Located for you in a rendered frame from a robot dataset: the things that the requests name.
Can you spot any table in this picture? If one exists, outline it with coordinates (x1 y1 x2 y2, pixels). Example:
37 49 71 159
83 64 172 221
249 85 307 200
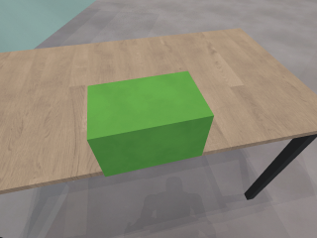
0 28 317 238

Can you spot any carton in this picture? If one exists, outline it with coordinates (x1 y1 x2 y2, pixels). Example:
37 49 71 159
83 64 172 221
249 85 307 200
86 70 214 178

